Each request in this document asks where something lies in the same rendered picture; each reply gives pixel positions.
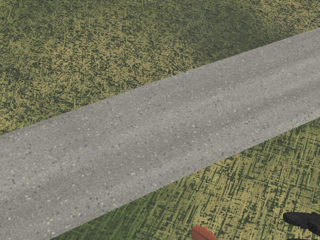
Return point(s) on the robot right hand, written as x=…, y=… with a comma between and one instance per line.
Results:
x=310, y=221

